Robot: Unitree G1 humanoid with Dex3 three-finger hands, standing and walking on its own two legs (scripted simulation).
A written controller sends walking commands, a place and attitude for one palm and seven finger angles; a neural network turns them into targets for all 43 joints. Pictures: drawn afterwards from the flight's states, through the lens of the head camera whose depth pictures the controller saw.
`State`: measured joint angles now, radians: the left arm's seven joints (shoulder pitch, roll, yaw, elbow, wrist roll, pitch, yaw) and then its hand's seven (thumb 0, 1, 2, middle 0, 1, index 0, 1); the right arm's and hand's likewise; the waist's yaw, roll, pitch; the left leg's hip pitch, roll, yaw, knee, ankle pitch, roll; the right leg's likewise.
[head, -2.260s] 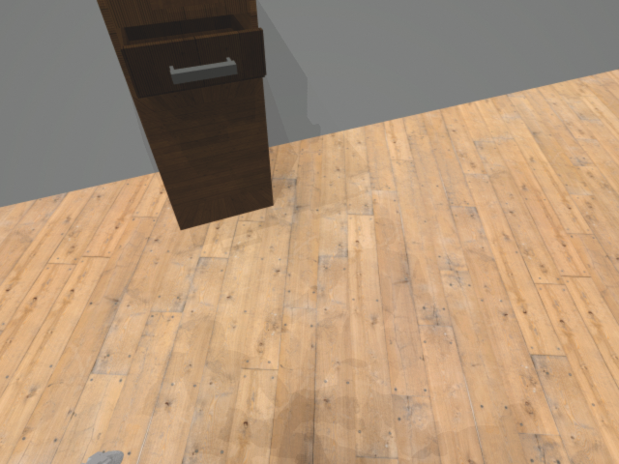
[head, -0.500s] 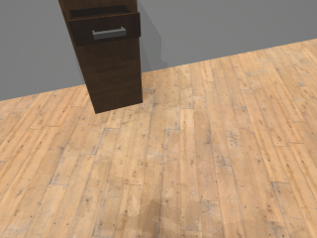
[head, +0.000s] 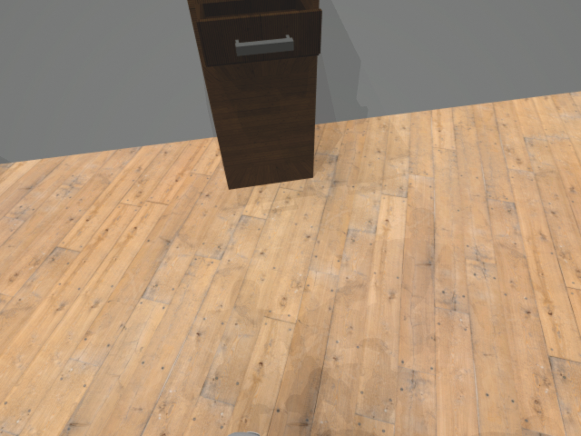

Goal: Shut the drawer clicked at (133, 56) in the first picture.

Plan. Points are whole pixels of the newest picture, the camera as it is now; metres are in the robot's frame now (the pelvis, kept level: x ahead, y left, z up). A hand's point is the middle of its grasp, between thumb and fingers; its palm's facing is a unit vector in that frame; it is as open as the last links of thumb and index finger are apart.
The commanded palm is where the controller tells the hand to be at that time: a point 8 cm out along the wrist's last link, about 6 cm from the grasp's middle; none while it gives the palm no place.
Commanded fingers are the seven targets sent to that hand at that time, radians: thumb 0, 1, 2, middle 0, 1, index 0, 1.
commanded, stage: stand and wait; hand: left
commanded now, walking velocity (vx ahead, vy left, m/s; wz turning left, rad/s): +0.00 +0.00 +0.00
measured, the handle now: (263, 43) +1.19 +0.15 +0.01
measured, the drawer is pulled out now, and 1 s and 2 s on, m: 0.14 0.14 0.14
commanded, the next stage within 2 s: look at it before walking up in 0.74 s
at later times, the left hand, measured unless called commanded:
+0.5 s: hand out of the picture -0.06 +0.20 -0.17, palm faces +0.07 -0.99 -0.15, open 7.4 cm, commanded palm none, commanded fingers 0.00 0.90 0.90 -0.20 -0.30 -0.20 -0.30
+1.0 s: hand out of the picture -0.05 +0.21 -0.17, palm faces +0.02 -0.98 -0.18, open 7.4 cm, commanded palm none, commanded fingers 0.00 0.90 0.90 -0.20 -0.30 -0.20 -0.30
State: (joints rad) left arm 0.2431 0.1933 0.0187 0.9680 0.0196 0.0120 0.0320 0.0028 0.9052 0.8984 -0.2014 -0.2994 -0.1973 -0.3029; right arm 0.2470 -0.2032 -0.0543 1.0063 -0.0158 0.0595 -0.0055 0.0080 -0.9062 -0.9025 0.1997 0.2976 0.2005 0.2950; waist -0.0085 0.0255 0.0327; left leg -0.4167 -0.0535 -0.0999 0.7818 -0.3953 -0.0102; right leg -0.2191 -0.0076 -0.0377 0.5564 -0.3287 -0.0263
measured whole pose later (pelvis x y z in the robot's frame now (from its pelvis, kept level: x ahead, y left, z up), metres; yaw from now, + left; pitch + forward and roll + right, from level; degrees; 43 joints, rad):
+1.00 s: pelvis -0.04 +0.04 +0.01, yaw +1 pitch -2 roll +0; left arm 0.30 0.16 0.00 1.13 0.02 0.00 0.03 0.00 0.91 0.90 -0.20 -0.30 -0.20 -0.30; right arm 0.32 -0.13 -0.01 1.16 -0.01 -0.01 -0.02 0.01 -0.91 -0.90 0.20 0.30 0.20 0.29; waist -0.01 -0.02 0.02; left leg -0.18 0.00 0.07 0.41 -0.20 0.02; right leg -0.19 -0.05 -0.03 0.41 -0.19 0.03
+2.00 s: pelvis +0.09 +0.02 +0.00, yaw -11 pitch +2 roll +0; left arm 0.44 0.14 0.04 1.06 0.04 -0.04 0.00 0.00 0.90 0.90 -0.20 -0.30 -0.20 -0.30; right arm 0.14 -0.21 -0.05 0.97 -0.02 -0.01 0.01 0.01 -0.91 -0.90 0.19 0.30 0.20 0.29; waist 0.06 -0.01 0.04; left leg -0.52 0.06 0.08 0.98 -0.42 -0.05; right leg -0.12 0.02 0.12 0.45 -0.37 0.00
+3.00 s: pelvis +0.47 -0.08 +0.00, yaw -48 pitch +1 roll +0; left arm 0.25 0.24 0.08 0.98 0.03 -0.03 -0.01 -0.01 0.93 0.90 -0.20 -0.30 -0.20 -0.30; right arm 0.14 -0.18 -0.05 0.89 -0.03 -0.03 0.00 0.01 -0.93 -0.90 0.20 0.30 0.20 0.29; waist -0.01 0.01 0.05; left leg -0.59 0.18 0.03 0.96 -0.29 -0.08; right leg -0.25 0.08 0.01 0.50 -0.28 -0.07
